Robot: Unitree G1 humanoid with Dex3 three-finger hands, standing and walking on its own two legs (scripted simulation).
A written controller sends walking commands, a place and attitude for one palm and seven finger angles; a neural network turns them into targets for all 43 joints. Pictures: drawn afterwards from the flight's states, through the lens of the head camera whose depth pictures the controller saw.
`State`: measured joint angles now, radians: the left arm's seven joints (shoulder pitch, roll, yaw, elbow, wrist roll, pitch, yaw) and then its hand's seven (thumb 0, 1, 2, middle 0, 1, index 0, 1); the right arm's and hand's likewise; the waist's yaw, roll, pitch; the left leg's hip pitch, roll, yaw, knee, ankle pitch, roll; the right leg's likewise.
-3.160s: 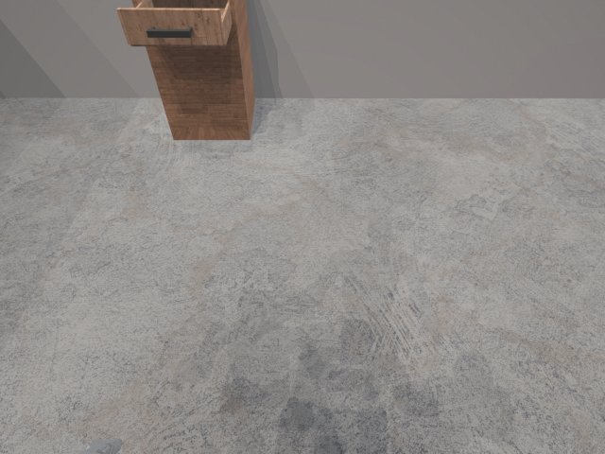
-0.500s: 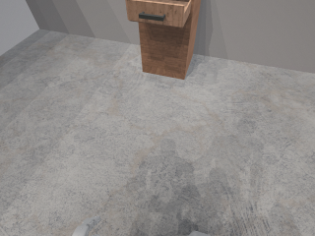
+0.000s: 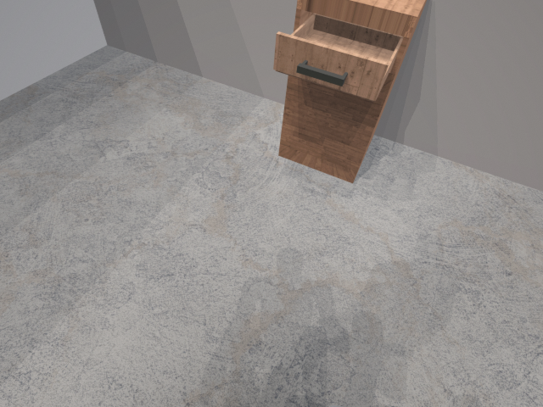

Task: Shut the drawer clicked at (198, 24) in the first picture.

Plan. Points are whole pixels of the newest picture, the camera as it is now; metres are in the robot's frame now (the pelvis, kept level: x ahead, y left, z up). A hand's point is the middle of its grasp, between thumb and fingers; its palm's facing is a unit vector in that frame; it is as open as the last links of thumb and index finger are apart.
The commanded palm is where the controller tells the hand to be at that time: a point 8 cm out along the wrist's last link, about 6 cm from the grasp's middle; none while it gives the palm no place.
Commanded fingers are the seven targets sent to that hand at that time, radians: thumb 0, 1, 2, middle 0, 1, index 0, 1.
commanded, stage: walk to a spot facing it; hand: left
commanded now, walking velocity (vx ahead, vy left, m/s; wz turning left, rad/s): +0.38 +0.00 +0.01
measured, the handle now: (322, 71) +1.13 -0.09 -0.08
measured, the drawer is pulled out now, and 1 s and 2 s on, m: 0.24 0.24 0.24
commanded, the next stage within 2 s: turn to face it in 0.70 s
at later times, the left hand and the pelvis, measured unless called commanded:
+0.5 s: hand (220, 296) +0.34 +0.12 -0.16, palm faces +0.01 -0.98 -0.20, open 7.4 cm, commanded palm none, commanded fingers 0.00 0.90 0.90 -0.20 -0.30 -0.20 -0.30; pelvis +0.23 -0.06 -0.01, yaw +2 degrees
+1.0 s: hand (192, 301) +0.33 +0.18 -0.19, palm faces +0.22 -0.96 -0.17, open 7.4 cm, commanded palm none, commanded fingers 0.00 0.90 0.90 -0.20 -0.30 -0.20 -0.30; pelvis +0.40 +0.01 -0.01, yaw +7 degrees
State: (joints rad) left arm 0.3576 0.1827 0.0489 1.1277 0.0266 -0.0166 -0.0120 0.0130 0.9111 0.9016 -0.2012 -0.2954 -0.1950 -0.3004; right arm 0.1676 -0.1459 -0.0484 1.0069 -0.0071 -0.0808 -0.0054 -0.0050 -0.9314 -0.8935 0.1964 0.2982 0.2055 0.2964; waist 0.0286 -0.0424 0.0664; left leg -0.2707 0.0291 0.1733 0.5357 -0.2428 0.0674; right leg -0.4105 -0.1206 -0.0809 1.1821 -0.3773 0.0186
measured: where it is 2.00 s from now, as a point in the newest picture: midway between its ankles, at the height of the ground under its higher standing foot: (261, 347)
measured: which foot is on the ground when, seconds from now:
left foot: down 0.00-0.40, up 0.42-0.84, down 0.86-1.00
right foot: up 0.00-0.38, down 0.40-0.86, up 0.88-1.00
